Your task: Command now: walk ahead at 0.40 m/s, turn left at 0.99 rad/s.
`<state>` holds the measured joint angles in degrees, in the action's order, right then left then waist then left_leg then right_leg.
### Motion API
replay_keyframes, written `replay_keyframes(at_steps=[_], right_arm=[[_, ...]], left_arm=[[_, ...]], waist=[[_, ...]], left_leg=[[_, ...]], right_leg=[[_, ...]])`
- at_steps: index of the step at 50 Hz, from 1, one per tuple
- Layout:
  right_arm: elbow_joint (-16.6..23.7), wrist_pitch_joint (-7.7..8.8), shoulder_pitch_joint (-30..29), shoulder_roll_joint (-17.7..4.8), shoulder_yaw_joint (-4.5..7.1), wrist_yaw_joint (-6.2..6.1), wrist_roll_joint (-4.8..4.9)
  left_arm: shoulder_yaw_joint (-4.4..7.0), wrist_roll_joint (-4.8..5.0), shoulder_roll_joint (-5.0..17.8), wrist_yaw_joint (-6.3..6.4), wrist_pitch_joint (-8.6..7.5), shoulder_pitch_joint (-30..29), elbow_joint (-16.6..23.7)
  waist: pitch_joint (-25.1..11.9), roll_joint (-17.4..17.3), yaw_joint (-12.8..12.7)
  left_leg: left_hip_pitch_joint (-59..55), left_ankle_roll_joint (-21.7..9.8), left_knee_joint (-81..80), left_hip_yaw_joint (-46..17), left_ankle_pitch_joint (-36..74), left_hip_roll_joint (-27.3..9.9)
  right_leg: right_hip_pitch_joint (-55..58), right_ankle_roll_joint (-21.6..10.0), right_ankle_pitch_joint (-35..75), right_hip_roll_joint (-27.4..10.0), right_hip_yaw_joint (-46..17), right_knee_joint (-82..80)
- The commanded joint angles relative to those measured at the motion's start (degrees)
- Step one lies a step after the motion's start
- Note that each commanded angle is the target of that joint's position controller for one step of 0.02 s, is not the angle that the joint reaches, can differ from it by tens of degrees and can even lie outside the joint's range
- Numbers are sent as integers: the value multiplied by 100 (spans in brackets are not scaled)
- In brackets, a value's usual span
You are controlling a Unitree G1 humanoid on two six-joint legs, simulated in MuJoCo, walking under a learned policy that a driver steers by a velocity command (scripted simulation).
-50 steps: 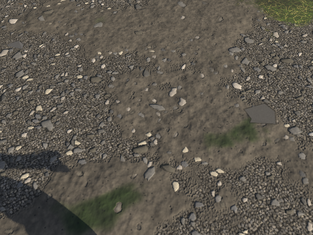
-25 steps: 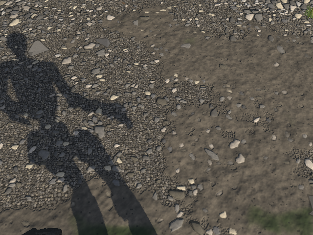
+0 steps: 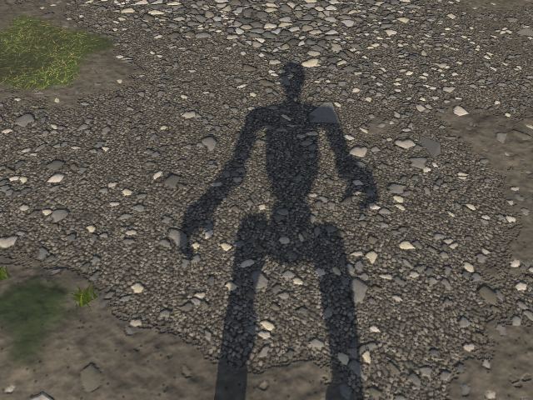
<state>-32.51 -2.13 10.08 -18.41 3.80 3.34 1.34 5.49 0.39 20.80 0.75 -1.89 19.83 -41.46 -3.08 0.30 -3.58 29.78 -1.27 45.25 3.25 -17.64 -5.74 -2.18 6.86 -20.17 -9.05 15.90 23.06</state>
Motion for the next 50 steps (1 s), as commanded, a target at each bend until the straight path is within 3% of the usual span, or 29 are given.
replay_keyframes(at_steps=[1, 2, 3, 4, 5, 6, 7, 10, 15, 20, 23, 24, 25, 26, 27, 28, 29, 30, 32, 34, 37, 42, 43, 44, 45, 46, 47, 49, 50], right_arm=[[-9, 94, 999, -862, 454, -195, 24], [-185, 54, 1769, -1628, 683, -290, 136], [217, 171, 1537, -2391, 726, -250, -28], [354, 335, 1468, -1698, 541, -135, -70], [223, 426, 1348, -1351, 413, -149, -84], [228, 444, 1022, -1053, 320, -191, -13], [242, 408, 621, -874, 245, -247, 17], [191, 406, 182, -810, 174, -405, -166], [-166, 313, 324, -695, 113, -600, -58], [-493, 264, 583, -620, 78, -593, -98], [-601, 274, 505, -506, 42, -538, -75], [-616, 292, 467, -504, 36, -522, -65], [-560, 351, 681, -432, 22, -500, -182], [-671, 400, 1293, -303, -17, -502, -228], [-756, 330, 1119, -414, -20, -491, -213], [-579, 227, 830, -743, 92, -464, -80], [-524, 101, 529, -784, 153, -490, 23], [-515, -23, 473, -704, 164, -516, 51], [-559, -219, 665, -494, 166, -591, 39], [-579, -255, 857, -326, 151, -605, 15], [-349, -196, 539, -233, 111, -528, -14], [-366, -210, 949, -384, 272, -391, -45], [-473, -218, 1212, -478, 354, -418, -89], [-458, -197, 1403, -815, 466, -496, -141], [-146, -108, 1180, -1556, 570, -581, -157], [-95, 62, 1053, -1461, 541, -547, -364], [-72, 192, 752, -1332, 505, -540, -345], [34, 216, 212, -964, 413, -570, -79], [84, 194, 170, -829, 358, -608, -51]], left_arm=[[221, 122, 811, -48, 74, -575, 359], [31, -95, 233, -50, 30, -584, 620], [-146, -227, -137, -17, -164, -506, 1133], [-11, 19, 545, 8, -312, -1079, 1072], [-14, 115, 576, 26, -375, -1298, 1054], [-17, -22, 544, 80, -376, -1171, 863], [10, -133, 577, 104, -335, -1043, 731], [-23, -129, 372, 14, -173, -845, 493], [-226, -117, -102, -89, -174, -1462, 524], [-216, -98, -50, -266, -251, -1825, 538], [-139, -166, 63, -293, -316, -1562, 472], [-115, -213, 106, -275, -356, -1317, 413], [-54, -296, 414, -219, -396, -1148, 437], [-62, -353, 468, -167, -351, -894, 415], [-184, -247, -122, -137, -248, -520, 275], [-201, -77, -93, -117, -157, -672, 318], [-111, -19, 148, -49, -54, -888, 368], [-83, -35, 239, 15, 18, -1148, 414], [-73, -138, 209, 104, 113, -1667, 507], [-54, -172, 155, 154, 163, -1850, 532], [19, -136, 260, 222, 199, -1865, 493], [95, 1, 376, 202, 300, -1951, 355], [69, 51, 192, 183, 326, -1917, 293], [37, 35, -38, 140, 384, -1704, 192], [1, -86, -131, 139, 375, -1980, 569], [48, -104, -5, 173, 297, -2604, 751], [87, -30, 85, 180, 254, -2496, 726], [188, -110, 247, 236, 215, -2133, 487], [192, -148, 194, 218, 192, -2097, 471]], waist=[[-132, 72, 889], [-39, -1440, 1007], [-929, -2742, 554], [-1135, -1103, 1013], [-687, -924, 879], [-442, -479, 683], [-286, -469, 461], [-327, -490, 185], [-305, -522, 403], [-108, -558, 613], [0, -567, 419], [-87, -485, 243], [-508, -85, 331], [-1260, 633, 474], [-1755, 1236, 124], [-1417, 899, 118], [-906, 532, 130], [-444, 401, 223], [-43, 688, 490], [-78, 971, 544], [-332, 914, 400], [-377, 734, 654], [-224, 432, 737], [266, -656, 756], [666, -2080, 539], [489, -1581, 766], [452, -1304, 549], [279, -826, 289], [95, -838, 266]], left_leg=[[-2052, -410, -1205, 754, 522, 1031], [-3429, -885, -1705, -1009, 1684, 250], [-4450, -2213, -2508, -4649, 1498, -1235], [-4413, -2126, -2827, -4462, 1726, -1491], [-4087, -1955, -2657, -3778, 2077, -1399], [-3493, -1649, -2453, -3088, 2528, -1154], [-2876, -1419, -2337, -2508, 3068, -946], [-2125, -1237, -2421, -1682, 4625, -559], [-2258, -878, -2364, -1092, 4758, -175], [-2481, -831, -2171, -1443, 4375, -403], [-2578, -799, -1628, -1681, 4384, -363], [-2446, -646, -1291, -1593, 4444, -127], [-2010, -384, -760, -1493, 3709, 288], [-1016, 99, 311, -1466, 1873, 665], [-648, 457, 1355, -1294, -1567, 958], [-240, 507, 1934, -1333, -2414, 904], [163, 557, 2538, -1142, -2261, 815], [283, 568, 2557, -1041, -1974, 694], [-153, 623, 2002, -760, -1317, 513], [-527, 645, 1607, -415, -1002, 467], [-779, 496, 760, -302, -546, 183], [-1600, -6, -556, 126, 135, 304], [-1903, -231, -1002, 15, 213, 456], [-2040, -654, -2143, -1204, 595, -60], [-1989, -1582, -2927, -3840, 1179, -1271], [-1636, -1880, -3224, -4071, 563, -1349], [-1659, -1571, -3230, -3621, 184, -1113], [-1780, -1012, -2889, -2907, 458, -719], [-1763, -969, -2747, -2728, 929, -559]], right_leg=[[-753, -724, 3502, -540, -33, 1825], [-2810, -245, -60, 12, -105, 4059], [-4866, -27, -2003, 1034, -1183, 5859], [-5122, -176, -1421, 766, -2006, 6076], [-5216, -339, -918, 633, -1924, 5789], [-4946, -394, -467, 353, -1941, 5362], [-4476, -393, -129, 177, -1949, 4918], [-3651, -353, 555, 346, -1731, 4423], [-3316, -316, 1830, 683, -1593, 2380], [-2876, -533, 2092, 803, -1668, 1273], [-2402, -854, 1873, 910, -1589, 609], [-1747, -1009, 2824, 901, -1566, 103], [-648, -1315, 5179, 353, -2103, 399], [835, -2245, 6641, -649, -3087, 805], [1173, -2859, 6626, -1288, -3917, 502], [819, -2819, 5345, -1391, -4101, 186], [452, -2600, 4115, -1292, -3895, -21], [-179, -2384, 3149, -1145, -3480, -278], [-1201, -2010, 1676, -680, -2705, -705], [-1511, -1944, 1666, -509, -2074, -799], [-1279, -1968, 1849, -729, -1711, -731], [-1397, -1499, 696, -913, -1247, -289], [-1720, -1191, 125, -663, -1013, 292], [-2510, -700, -527, -105, -533, 1580], [-4023, -218, -1718, 911, -788, 3114], [-4117, -396, -1708, 1021, -1877, 4072], [-4107, -548, -1098, 919, -2137, 4236], [-3971, -546, -171, 808, -2175, 4144], [-3747, -479, 65, 894, -2153, 4260]])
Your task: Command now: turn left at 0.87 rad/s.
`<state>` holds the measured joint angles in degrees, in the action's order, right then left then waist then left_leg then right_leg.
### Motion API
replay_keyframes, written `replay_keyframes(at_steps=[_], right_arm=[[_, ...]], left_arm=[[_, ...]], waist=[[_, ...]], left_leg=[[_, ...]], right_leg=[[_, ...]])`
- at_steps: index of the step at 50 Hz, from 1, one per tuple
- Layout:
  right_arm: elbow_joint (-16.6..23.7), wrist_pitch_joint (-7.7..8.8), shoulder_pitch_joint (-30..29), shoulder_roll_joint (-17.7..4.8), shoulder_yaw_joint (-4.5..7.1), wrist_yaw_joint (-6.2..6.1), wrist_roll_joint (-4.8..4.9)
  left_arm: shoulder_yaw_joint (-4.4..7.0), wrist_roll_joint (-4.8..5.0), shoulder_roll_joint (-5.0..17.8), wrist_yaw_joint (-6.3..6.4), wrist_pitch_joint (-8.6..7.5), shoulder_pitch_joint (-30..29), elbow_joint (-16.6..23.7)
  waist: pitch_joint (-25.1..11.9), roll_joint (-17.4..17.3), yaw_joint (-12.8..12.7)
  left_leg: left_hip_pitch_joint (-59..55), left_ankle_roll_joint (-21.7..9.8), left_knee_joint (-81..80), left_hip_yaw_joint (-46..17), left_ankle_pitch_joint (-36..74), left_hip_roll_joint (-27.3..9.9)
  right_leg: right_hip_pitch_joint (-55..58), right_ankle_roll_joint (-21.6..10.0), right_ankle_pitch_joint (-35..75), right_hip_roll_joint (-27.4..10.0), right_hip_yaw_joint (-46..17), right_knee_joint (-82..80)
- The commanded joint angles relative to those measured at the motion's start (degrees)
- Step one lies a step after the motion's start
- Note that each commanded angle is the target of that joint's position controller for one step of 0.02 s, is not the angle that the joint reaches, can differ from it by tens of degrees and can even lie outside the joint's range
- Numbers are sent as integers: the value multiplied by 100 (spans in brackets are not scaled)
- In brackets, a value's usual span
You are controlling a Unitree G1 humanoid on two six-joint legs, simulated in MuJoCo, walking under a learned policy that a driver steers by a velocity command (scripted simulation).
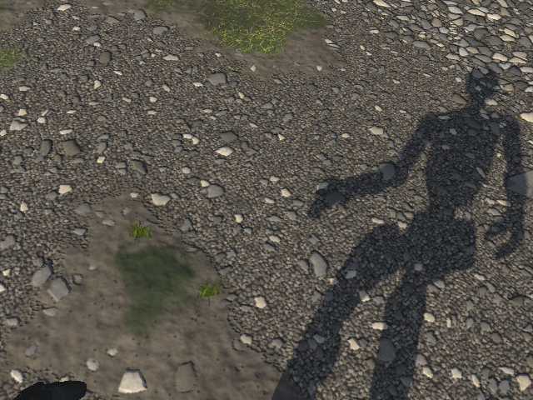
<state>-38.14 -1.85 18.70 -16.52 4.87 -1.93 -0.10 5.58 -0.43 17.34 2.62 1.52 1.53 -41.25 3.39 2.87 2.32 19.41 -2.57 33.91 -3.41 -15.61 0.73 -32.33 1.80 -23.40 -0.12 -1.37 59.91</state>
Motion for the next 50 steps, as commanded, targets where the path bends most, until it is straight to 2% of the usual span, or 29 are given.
replay_keyframes(at_steps=[1, 5, 12, 14, 16, 17, 18, 19, 20, 21, 23, 24, 25, 26, 28, 34, 37, 39, 40, 41, 42, 43, 44, 45, 46, 47, 48, 49, 50], right_arm=[[679, 140, -636, -931, 221, -109, 88], [714, 74, -371, -997, 275, -180, 114], [972, -72, -645, -1169, 360, -110, 116], [1015, -79, -730, -1124, 330, -62, 194], [1074, -53, -1003, -1036, 243, -6, 213], [1038, -29, -847, -757, 152, 9, 190], [1081, 13, -670, -252, -1, 30, 171], [1473, 154, -1055, -570, 39, 48, 246], [1402, 203, -1199, -980, 114, 60, 179], [1260, 202, -1094, -1125, 174, 80, 118], [1191, 218, -976, -939, 136, 144, 83], [1181, 84, -1441, -850, 65, 523, -529], [1195, 34, -1321, -659, 29, 678, -416], [1121, 12, -1209, -643, 13, 744, -304], [1024, -13, -1228, -702, 25, 766, -219], [1125, 35, -2342, -574, -84, 881, -250], [1266, 82, -2888, -345, -232, 922, -254], [1141, 94, -2491, -264, -277, 821, -238], [979, 114, -1931, -383, -216, 742, -209], [715, 155, -918, -600, -99, 675, -183], [255, 207, 505, -937, 99, 577, -198], [112, 154, 434, -1665, 327, 466, -205], [294, 96, 543, -2086, 439, 406, -109], [93, 88, 819, -1978, 411, 354, -151], [-107, 142, 770, -1856, 385, 283, -149], [-123, 222, 518, -1604, 311, 232, -164], [-108, 276, 145, -1397, 219, 195, -140], [-39, 335, -52, -1235, 134, 182, -115], [-51, 408, -77, -1068, 67, 197, -54]], left_arm=[[169, -47, 460, -7, -173, -235, 455], [67, 43, 219, -79, -227, -412, 513], [69, 121, 381, -220, -341, -337, 447], [111, 187, 500, -287, -398, -56, 389], [203, 304, 542, -316, -465, 524, 214], [288, 291, 750, -285, -481, 1080, 106], [301, 134, 1079, -263, -496, 1580, 118], [347, -111, 1346, -328, -623, 1233, 163], [287, -41, 1035, -273, -685, 804, 318], [202, 63, 784, -196, -674, 686, 361], [120, 125, 701, -111, -642, 924, 344], [72, -257, 844, -167, -524, 1380, 146], [114, -259, 953, -222, -520, 1406, 130], [105, -208, 949, -263, -540, 1429, 130], [69, -160, 859, -302, -592, 1625, 66], [-2, -202, 739, -233, -665, 2522, -317], [-42, -241, 757, -172, -631, 2902, -589], [-78, -220, 874, -131, -591, 2733, -647], [-61, -213, 1065, -115, -540, 2760, -681], [-15, -164, 1321, -115, -488, 2697, -642], [-21, -116, 1392, -155, -493, 2420, -499], [-185, -124, 705, -298, -542, 2678, -161], [-201, -133, 691, -371, -682, 1940, 392], [-156, -127, 948, -369, -758, 937, 681], [-244, -78, 733, -344, -819, 970, 735], [-287, -143, 669, -331, -814, 1147, 626], [-298, -263, 625, -334, -723, 1362, 549], [-316, -332, 607, -358, -600, 1694, 497], [-312, -388, 608, -377, -490, 1685, 493]], waist=[[-730, -1038, -327], [-885, -1005, -184], [-955, -1321, -94], [-1100, -1275, -159], [-810, -1194, -544], [-972, -653, -706], [-1171, 399, -676], [-347, 1124, -460], [22, 928, -390], [62, 698, -386], [0, 376, -444], [124, -447, -566], [184, -123, -459], [135, 116, -429], [166, 349, -465], [713, 451, -895], [924, 434, -1009], [518, 485, -579], [17, 575, -211], [-610, 672, 320], [-1334, 483, 1030], [-1757, -880, 541], [-2369, -1170, 582], [-1838, -368, 816], [-1121, -382, 558], [-638, -46, 221], [-350, 14, -131], [-299, -308, -370], [-168, -346, -450]], left_leg=[[-834, -838, -1502, -1982, 1097, -1101], [-1439, -829, -1223, -2120, 1733, -894], [-1314, -853, -948, -2977, 2010, -751], [-848, -830, -1202, -3172, -220, -537], [453, -679, -1124, -3160, -2209, -215], [1378, -376, -50, -2574, -2746, 172], [2325, -107, 1758, -1330, -2425, 872], [3476, -41, 2432, -1168, -1507, 375], [3607, 72, 2898, -885, -951, -80], [3579, 195, 3202, -678, -543, -213], [3540, 308, 3865, -367, -65, -382], [3198, 282, 4053, -235, 308, -159], [3192, 275, 4132, -234, 518, -149], [3197, 284, 4184, -231, 697, -183], [3307, 308, 4148, -187, 940, -249], [3645, 42, 2618, 464, 758, -517], [3409, -323, 1770, 1041, 152, -490], [2047, -683, 1168, 1579, -343, 34], [1149, -818, 1189, 1780, -638, 451], [-169, -972, 1084, 1694, -804, 748], [-2257, -1184, 500, 1151, -469, 821], [-4230, -1477, -161, -1139, -2144, -434], [-4715, -2000, -1305, -4200, -2899, -1558], [-4471, -1781, -1580, -3942, -1860, -1390], [-3715, -1740, -1633, -3409, -871, -1361], [-2781, -1586, -1643, -2777, -310, -1094], [-2035, -1490, -1685, -2235, -18, -731], [-1514, -1617, -1759, -2095, 198, -635], [-1164, -1681, -1862, -1997, 277, -501]], right_leg=[[-617, 84, 544, 91, -426, 608], [-619, 227, 662, 349, -523, -490], [326, 223, 422, 546, -703, -2021], [1112, 103, 468, 501, -639, -2671], [2556, -78, 854, 347, -476, -3616], [3676, -316, 405, -381, -1002, -3872], [4316, -792, -1261, -1645, -2650, -4336], [3598, -1293, -2514, -2315, -4227, -5024], [3272, -1269, -2495, -2227, -3774, -5073], [3213, -1069, -2054, -1930, -3073, -5054], [3135, -793, -1288, -1547, -2066, -5031], [2445, -836, -1260, -1539, -1651, -5223], [2380, -742, -1078, -1440, -1290, -5246], [2404, -675, -916, -1393, -977, -5264], [2569, -618, -664, -1403, -523, -5300], [3618, -611, 149, -1594, 611, -5564], [4140, -609, 1765, -1688, 1214, -5429], [4042, -497, 5645, -1606, 1801, -4524], [4032, -525, 7732, -1707, 1842, -3583], [3668, -569, 8567, -1848, 1790, -2269], [2497, -462, 7742, -1799, 1743, -501], [5, -173, 2398, -1056, 1606, 1458], [-1235, 49, -254, -131, 720, 2947], [-1836, -62, 469, -358, -97, 2935], [-1831, -116, 599, -576, -74, 2612], [-1455, -130, 600, -811, -102, 2022], [-1063, -88, 422, -901, -137, 1734], [-766, -6, 272, -952, -157, 1534], [-711, 87, 48, -998, -142, 1323]])
Over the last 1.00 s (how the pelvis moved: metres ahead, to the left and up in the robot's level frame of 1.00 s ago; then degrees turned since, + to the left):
0.20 0.10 0.01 32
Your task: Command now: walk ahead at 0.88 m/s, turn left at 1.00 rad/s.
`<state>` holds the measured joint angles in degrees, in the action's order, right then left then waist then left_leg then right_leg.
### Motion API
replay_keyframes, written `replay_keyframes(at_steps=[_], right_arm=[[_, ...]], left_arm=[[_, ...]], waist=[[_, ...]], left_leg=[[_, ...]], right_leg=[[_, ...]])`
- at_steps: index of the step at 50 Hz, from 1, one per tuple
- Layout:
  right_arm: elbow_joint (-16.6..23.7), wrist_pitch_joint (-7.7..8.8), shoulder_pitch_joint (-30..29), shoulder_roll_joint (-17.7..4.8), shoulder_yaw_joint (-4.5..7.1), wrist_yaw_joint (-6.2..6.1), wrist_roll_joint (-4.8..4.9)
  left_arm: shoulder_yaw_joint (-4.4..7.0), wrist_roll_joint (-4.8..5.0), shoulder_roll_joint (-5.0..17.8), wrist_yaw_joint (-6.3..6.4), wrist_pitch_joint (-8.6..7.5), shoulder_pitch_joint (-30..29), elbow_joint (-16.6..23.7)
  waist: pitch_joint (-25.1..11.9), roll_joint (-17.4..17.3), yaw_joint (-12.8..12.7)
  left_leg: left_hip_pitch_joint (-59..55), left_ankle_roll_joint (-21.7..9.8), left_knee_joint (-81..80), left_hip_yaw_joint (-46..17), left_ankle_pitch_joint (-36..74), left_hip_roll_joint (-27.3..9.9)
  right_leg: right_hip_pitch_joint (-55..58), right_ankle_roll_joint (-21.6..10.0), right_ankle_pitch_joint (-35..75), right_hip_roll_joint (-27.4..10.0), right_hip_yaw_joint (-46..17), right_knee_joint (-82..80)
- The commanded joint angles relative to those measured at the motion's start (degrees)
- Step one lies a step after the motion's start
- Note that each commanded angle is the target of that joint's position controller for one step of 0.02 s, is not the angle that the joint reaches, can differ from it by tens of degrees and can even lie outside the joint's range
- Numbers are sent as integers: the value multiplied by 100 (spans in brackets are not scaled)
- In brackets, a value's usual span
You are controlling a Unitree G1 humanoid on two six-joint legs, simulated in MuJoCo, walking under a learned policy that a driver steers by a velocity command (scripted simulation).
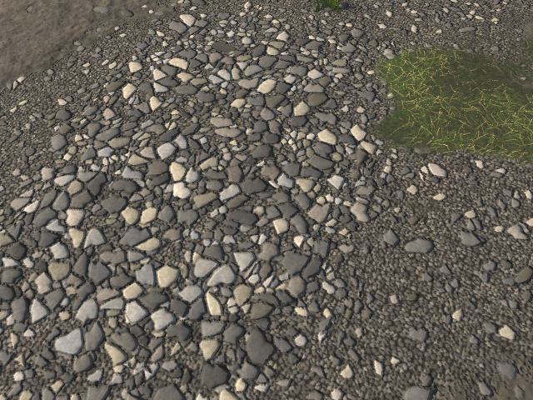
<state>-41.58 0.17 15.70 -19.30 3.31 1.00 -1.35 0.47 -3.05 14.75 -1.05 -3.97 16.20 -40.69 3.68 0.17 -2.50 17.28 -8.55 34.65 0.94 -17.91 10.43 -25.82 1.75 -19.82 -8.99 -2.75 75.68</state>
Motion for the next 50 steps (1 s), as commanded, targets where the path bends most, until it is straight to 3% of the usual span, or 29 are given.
replay_keyframes(at_steps=[1, 3, 5, 6, 7, 9, 11, 12, 13, 14, 15, 16, 17, 18, 20, 22, 24, 28, 29, 32, 34, 35, 36, 37, 38, 39, 40, 43, 50], right_arm=[[278, 269, 214, -739, 191, -86, 116], [221, 358, 174, -808, 190, -85, 72], [69, 369, 235, -780, 203, -55, 70], [246, 413, 280, -377, 176, -253, 543], [45, 421, 621, -561, 166, -343, 526], [-261, 391, 990, -737, 197, -407, 313], [-286, 353, 836, -674, 177, -375, 151], [-191, 331, 430, -706, 182, -326, 83], [-49, 325, 127, -484, 119, -282, -80], [-133, 267, 1703, 276, -60, -213, -47], [-301, 260, 2146, -197, -88, -86, 124], [-49, 248, 1221, -580, -2, -81, 227], [279, 263, 238, -703, 17, -131, 89], [459, 245, -181, -631, 13, -171, 47], [578, 194, -107, -489, -2, -218, -7], [541, 203, 104, -276, -66, -248, -15], [664, 228, -307, -184, -119, -236, 13], [795, 428, -1036, -220, -124, -173, 125], [759, 253, -1051, -126, -230, -103, -247], [877, 193, -1128, -175, -214, -78, -42], [736, 305, -557, -301, -142, -164, 70], [619, 389, -22, -589, -44, -242, 42], [636, 454, 416, -988, 66, -327, -62], [718, 413, 56, -1477, 177, -349, -220], [707, 407, -180, -1191, 181, -313, -214], [711, 418, -177, -793, 71, -261, -133], [667, 439, -119, -676, 30, -227, -87], [361, 550, 399, -564, 4, -179, -84], [-169, 662, 1113, -478, 18, -59, -70]], left_arm=[[189, -127, 842, -18, 139, 19, 518], [125, -57, 722, -32, 148, -641, 803], [20, -12, 495, -63, 62, -848, 825], [13, 196, 399, 1, -309, -1663, 1071], [-12, 215, 302, -37, -481, -1812, 1100], [101, 251, 473, -67, -584, -1606, 982], [323, 279, 907, -18, -526, -638, 680], [410, 318, 1044, -7, -494, 211, 438], [432, 321, 1201, 26, -426, 1205, 136], [361, 86, 1465, -53, -417, 1052, 35], [398, 114, 1225, -140, -373, 996, 171], [438, 240, 1161, -114, -288, 204, 506], [409, 373, 997, -84, -171, -347, 664], [383, 399, 1023, -46, -109, -507, 707], [433, 307, 1111, -4, -68, -559, 720], [425, 404, 991, 34, -7, -609, 718], [457, 442, 1087, 129, 92, -563, 772], [548, 500, 1278, 268, 181, -317, 828], [651, 139, 1428, 50, 321, -41, 560], [696, 162, 1345, -140, 464, -217, 674], [666, 164, 1183, -140, 488, -664, 808], [601, 199, 947, -105, 436, -766, 864], [448, 302, 376, -43, 321, -529, 895], [393, 338, 432, -64, 271, -629, 1110], [445, 222, 825, -77, 281, -765, 1191], [501, 139, 1012, -138, 305, -914, 1134], [496, 97, 961, -210, 333, -800, 1059], [411, 27, 778, -379, 402, -723, 985], [261, 66, 750, -469, 349, -1955, 1272]], waist=[[86, -108, -10], [479, -81, -6], [328, -46, 83], [272, 524, 531], [-66, 438, 653], [-461, -297, 663], [-861, -812, 66], [-1114, -862, -531], [-1587, -425, -953], [-2590, 1943, 106], [-3559, 1481, -60], [-2770, 745, -125], [-1815, -269, -89], [-1163, -531, 70], [-750, -250, 383], [-941, 24, 575], [-914, 319, 454], [-747, 595, 156], [-752, 396, 58], [-557, 758, 75], [-395, 538, 550], [-428, 80, 843], [-863, -962, 915], [-715, -1391, 718], [-600, -821, 543], [-537, -439, 584], [-475, -441, 525], [-360, -580, 527], [354, -639, 778]], left_leg=[[-505, -1094, -2085, -2312, 1179, -1406], [78, -958, -2178, -1915, 3363, -1182], [184, -587, -1859, -1264, 4870, -791], [329, -433, -1717, -1427, 4058, -910], [-103, -349, -1843, -1504, 3741, -1055], [-976, -79, -1670, -1543, 3612, -1229], [-1390, 208, -745, -1368, 4535, -1181], [-1188, 432, 332, -1102, 4948, -1087], [-694, 734, 2053, -878, 4000, -843], [1121, 1338, 5256, -831, -2012, -95], [1519, 1308, 5798, -1372, -1662, -156], [1787, 1270, 5622, -1339, -1116, -523], [1782, 1170, 5109, -1125, -771, -659], [1873, 1155, 4910, -1021, -687, -665], [1444, 1102, 4126, -1067, -553, -789], [1145, 1114, 2904, -1018, -497, -972], [975, 1189, 2028, -854, -476, -945], [719, 1266, 690, -874, 643, -798], [588, 1298, 718, -541, 697, -851], [-37, 1254, 93, -494, 318, -686], [-1235, 1068, -722, -650, 399, -792], [-2089, 896, -1228, -971, -40, -1260], [-2642, 638, -1789, -2395, -1593, -2736], [-2405, 239, -2692, -4439, -3270, -3479], [-2173, 33, -2499, -4383, -3290, -3594], [-2061, 142, -2337, -3604, -2741, -3230], [-1900, 282, -2390, -2810, -2064, -2891], [-1536, 328, -2586, -1743, -1150, -2389], [-1423, 141, -3099, -557, 226, -2312]], right_leg=[[-1332, 194, -400, -105, 120, -602], [-1177, 307, 237, 80, 497, -1518], [-503, 150, 1465, 409, 752, -2747], [-280, 171, 2342, 661, 581, -3754], [76, 81, 3317, 895, 683, -4499], [577, -136, 4317, 1107, 500, -4933], [1444, -272, 3938, 1432, 649, -4771], [2300, -342, 4120, 1412, 707, -4839], [3408, -485, 5302, 912, 274, -4614], [5321, -1889, 6939, -1040, -2458, -4020], [5765, -2330, 5638, -1204, -4137, -4860], [4915, -2184, 4054, -974, -3742, -5154], [3588, -1881, 3013, -565, -3252, -5482], [2604, -1864, 2786, -418, -3104, -5707], [1513, -1783, 2949, 51, -2607, -5973], [1119, -1722, 1541, 352, -2351, -6146], [689, -1802, -226, 462, -2511, -6433], [492, -1574, -1052, 566, -2724, -6421], [422, -1352, -817, 785, -2475, -6211], [-51, -1196, -1446, 950, -2711, -6042], [-877, -977, -1654, 1022, -2760, -5523], [-1554, -714, -1757, 1276, -2356, -4795], [-1807, -491, -1712, 1722, -1271, -2940], [-2762, -431, -1096, 1861, -619, -1932], [-2964, -405, -408, 1113, -460, -1337], [-2930, -372, -58, 1006, -400, -1164], [-2773, -293, 180, 898, -343, -1070], [-2501, -248, 782, 829, -291, -694], [-2259, -276, 1472, 870, 3, -2450]])
Over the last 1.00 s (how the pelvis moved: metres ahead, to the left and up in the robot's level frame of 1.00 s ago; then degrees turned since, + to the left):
0.28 0.29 -0.02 57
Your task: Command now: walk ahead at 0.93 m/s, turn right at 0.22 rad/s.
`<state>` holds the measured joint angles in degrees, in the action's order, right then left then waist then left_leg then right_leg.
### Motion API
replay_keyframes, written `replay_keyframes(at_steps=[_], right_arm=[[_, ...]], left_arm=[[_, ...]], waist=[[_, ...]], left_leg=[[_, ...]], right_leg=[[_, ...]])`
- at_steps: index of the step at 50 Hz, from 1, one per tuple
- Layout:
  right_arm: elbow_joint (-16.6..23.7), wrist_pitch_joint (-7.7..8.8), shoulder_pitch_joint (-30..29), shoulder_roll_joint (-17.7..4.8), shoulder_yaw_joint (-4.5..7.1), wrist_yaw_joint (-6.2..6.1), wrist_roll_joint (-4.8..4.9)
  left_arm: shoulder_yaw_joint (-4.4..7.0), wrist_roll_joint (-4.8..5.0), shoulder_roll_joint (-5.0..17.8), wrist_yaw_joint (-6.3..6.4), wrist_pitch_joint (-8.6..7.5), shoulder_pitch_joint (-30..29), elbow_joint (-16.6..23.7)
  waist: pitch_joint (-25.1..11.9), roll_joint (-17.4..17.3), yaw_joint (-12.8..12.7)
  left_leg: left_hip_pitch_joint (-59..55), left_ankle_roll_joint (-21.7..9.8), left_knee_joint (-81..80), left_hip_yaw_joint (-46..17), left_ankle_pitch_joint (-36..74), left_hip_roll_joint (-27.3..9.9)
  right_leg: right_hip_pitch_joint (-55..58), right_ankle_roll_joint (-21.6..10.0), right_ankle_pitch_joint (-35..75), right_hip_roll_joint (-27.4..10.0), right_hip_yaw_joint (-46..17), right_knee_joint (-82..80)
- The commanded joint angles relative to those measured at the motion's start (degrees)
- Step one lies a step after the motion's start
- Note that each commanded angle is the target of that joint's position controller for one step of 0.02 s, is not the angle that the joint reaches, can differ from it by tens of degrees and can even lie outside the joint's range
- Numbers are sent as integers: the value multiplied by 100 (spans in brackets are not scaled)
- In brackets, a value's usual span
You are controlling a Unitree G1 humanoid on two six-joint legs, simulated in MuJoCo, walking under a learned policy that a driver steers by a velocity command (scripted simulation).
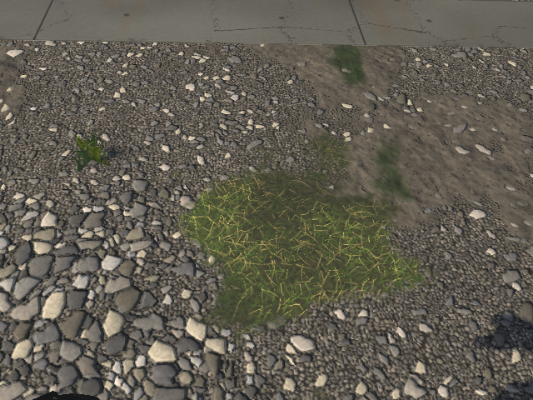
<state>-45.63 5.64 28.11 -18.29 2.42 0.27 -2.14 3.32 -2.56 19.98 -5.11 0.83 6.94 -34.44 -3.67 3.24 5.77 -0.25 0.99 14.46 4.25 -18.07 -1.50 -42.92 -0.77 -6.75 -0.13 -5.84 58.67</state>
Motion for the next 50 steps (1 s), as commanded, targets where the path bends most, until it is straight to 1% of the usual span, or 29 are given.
replay_keyframes(at_steps=[1, 3, 5, 6, 7, 8, 9, 10, 11, 12, 14, 17, 19, 22, 25, 27, 28, 29, 30, 31, 32, 34, 35, 37, 40, 42, 46, 48, 50], right_arm=[[128, 97, -3, -603, 105, 0, 25], [-116, 32, 177, -738, 128, -16, 70], [-282, -11, 173, -991, 171, -27, 85], [-369, -20, 166, -1129, 198, -37, 105], [-332, 8, -102, -1184, 203, -35, 163], [-79, 57, 35, -556, 52, 35, 228], [217, 96, -71, -151, 2, 52, 327], [206, 36, -617, -595, 142, 25, 298], [239, 7, -846, -463, 120, 56, 260], [129, -50, -787, -289, 89, 103, 238], [-77, -267, -486, -32, 73, 186, 98], [118, -461, -1106, 193, 57, 310, 78], [380, -456, -1676, 265, 3, 379, 82], [667, -419, -2317, 170, -60, 510, 100], [717, -418, -2448, 86, -83, 545, 137], [424, -454, -1372, -276, 32, 449, 187], [133, -473, -304, -555, 165, 377, 179], [-217, -462, 751, -833, 328, 243, 132], [-186, -539, 356, -990, 492, 62, 273], [115, -569, -266, -1770, 571, 85, -31], [336, -560, -266, -1771, 663, 60, 70], [218, -487, -805, -1025, 460, -63, 130], [750, -181, -1439, -401, 277, 70, 350], [677, 0, -1906, -409, 220, 85, 334], [310, 15, -1589, -356, 168, -95, 258], [211, -37, -1347, -356, 157, -230, 204], [124, -223, -1203, -476, 164, -392, 150], [236, -344, -1437, -500, 191, -457, 128], [508, -485, -1937, -502, 222, -515, 118]], left_arm=[[-67, 32, 187, -102, -162, -1246, 728], [-162, 30, 69, -121, -225, -1440, 780], [-146, 22, 128, 7, -278, -942, 637], [-47, 36, 309, 128, -317, 38, 358], [86, -11, 561, 266, -367, 1357, -42], [269, -199, 1204, 424, -405, 2136, -178], [328, -167, 1543, 464, -420, 2393, -156], [271, -152, 1204, 496, -393, 1973, -221], [148, -102, 750, 498, -418, 1574, -323], [83, -75, 455, 483, -451, 1272, -376], [-13, 36, 115, 497, -519, 1114, -506], [-49, 171, -127, 449, -674, 1254, -802], [-76, 152, -255, 433, -754, 1256, -943], [-46, 143, -94, 531, -803, 1203, -1092], [26, 155, 368, 654, -770, 1507, -1234], [148, 104, 819, 755, -598, 1296, -1134], [200, 58, 969, 778, -486, 998, -1031], [206, 57, 934, 731, -412, 792, -939], [148, 110, 489, 595, -448, 606, -942], [-37, 155, -13, 571, -541, 1522, -341], [-93, 142, 207, 621, -652, 1170, -172], [-145, 114, 231, 623, -698, 952, -224], [10, 464, 452, 671, -814, 812, -198], [85, 434, 515, 693, -667, 1187, -430], [-93, 267, -172, 652, -636, 532, -271], [-152, 312, -325, 554, -656, 209, -305], [-47, 383, -30, 281, -695, -388, -43], [89, 339, 229, 155, -702, 29, -69], [265, 299, 496, 135, -672, 1424, -398]], waist=[[1157, -967, -22], [1202, -1092, -38], [808, -1222, -381], [244, -1223, -907], [-428, -1131, -1665], [-1426, -72, -1815], [-2313, 1116, -1684], [-1378, 247, -1582], [-357, 3, -1293], [96, 15, -1018], [429, 415, -642], [986, 252, -500], [1254, 306, -419], [1402, 13, -330], [1079, -40, -232], [316, 319, 393], [-208, 396, 944], [-584, 57, 1291], [-107, -1180, 970], [-654, -2047, -229], [-1519, -895, 125], [148, 272, -566], [25, 629, -635], [349, 401, -1014], [485, -174, -751], [245, -356, -398], [179, -706, -107], [37, -861, -359], [-375, -862, -1041]], left_leg=[[349, -853, -1192, -829, 599, -1169], [241, -908, -1183, -818, 1849, -1221], [135, -886, -244, -589, 4781, -1233], [331, -869, 915, -491, 6124, -1206], [1330, -776, 2477, -333, 5525, -954], [3087, -717, 4699, -265, 2368, -376], [4007, -735, 6271, -889, -825, 271], [4495, -810, 6633, -1148, -249, 38], [4592, -791, 6362, -1004, 232, -262], [4339, -719, 6030, -925, 453, -426], [3972, -587, 5884, -838, 507, -570], [4567, -562, 5823, -711, 916, -645], [4658, -598, 5295, -478, 1509, -587], [4152, -804, 3794, 80, 2172, -403], [3102, -1096, 2948, 758, 2387, 241], [1940, -1246, 2961, 816, 1724, 655], [817, -1399, 2991, 614, 1330, 764], [-456, -1542, 2383, 209, 1218, 810], [-1007, -1666, 1767, -622, 1328, 459], [-2384, -2819, 1855, -3517, 3858, -1058], [-2614, -3177, 918, -4658, 2875, -1397], [-388, -2488, 396, -3638, 3110, -1192], [236, -2405, 214, -3732, 3026, -1171], [1492, -1972, 177, -2563, 3811, -896], [2142, -1301, 192, -970, 5368, -42], [1614, -909, 252, -396, 4924, 211], [677, -562, 579, -250, 4172, -143], [476, -491, 1257, -226, 4777, -317], [718, -337, 2771, -173, 5618, -374]], right_leg=[[-266, -80, 116, -74, 563, -1176], [436, -262, -143, -172, 1045, -1867], [1739, -462, -881, 265, 1236, -2261], [3062, -547, -966, 520, 1228, -2393], [4924, -611, -663, 240, 843, -2532], [6783, -741, -2909, -1396, -991, -2832], [6977, -775, -4473, -2666, -3598, -3981], [6096, -685, -4160, -2505, -3327, -4274], [5230, -660, -3090, -2232, -2289, -4240], [4555, -574, -2146, -1948, -1560, -4405], [3814, -472, -1469, -1627, -545, -4698], [3660, -348, -358, -1487, 525, -5082], [3475, -292, 681, -1258, 1288, -5224], [3515, -180, 1962, -1044, 2108, -5463], [4206, -22, 5298, -1144, 2361, -4919], [4649, 30, 7213, -1312, 2284, -3351], [4401, -39, 7407, -1420, 2149, -1973], [3774, -99, 6240, -1300, 2033, -97], [2334, 90, 201, -79, 1926, 2260], [47, 451, -2470, 458, 1184, 4327], [-404, 336, -2133, 288, 149, 4345], [-36, 249, -1633, -341, 159, 2853], [449, 303, -1710, -259, -174, 2746], [1211, 391, -1371, -775, -46, 1674], [1661, 369, -314, -509, 652, -186], [1734, 304, 1182, -254, 842, -1494], [1515, 209, 2223, -5, 851, -2624], [1721, 65, 1637, 217, 1008, -2618], [2753, -202, 962, 470, 1046, -2600]])
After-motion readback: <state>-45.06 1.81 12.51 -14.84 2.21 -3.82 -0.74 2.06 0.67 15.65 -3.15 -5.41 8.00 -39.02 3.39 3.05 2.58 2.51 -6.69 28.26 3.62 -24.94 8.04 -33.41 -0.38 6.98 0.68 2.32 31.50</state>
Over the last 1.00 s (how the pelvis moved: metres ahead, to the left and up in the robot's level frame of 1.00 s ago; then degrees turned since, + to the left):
0.61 -0.02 0.02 -22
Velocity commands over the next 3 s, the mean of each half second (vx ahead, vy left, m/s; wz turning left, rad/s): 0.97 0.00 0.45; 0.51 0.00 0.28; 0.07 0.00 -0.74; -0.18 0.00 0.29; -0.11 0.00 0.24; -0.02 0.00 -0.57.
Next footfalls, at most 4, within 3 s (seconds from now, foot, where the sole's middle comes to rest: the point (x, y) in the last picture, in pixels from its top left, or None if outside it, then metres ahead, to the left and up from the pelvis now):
0.14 right None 0.27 -0.14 -0.78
0.60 left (204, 346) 0.68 0.09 -0.78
1.02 right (195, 246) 1.02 0.11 -0.78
1.50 left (132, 249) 1.02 0.30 -0.78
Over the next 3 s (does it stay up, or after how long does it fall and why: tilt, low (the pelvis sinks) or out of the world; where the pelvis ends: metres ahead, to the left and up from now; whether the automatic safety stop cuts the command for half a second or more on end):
stays up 0.73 0.09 -0.01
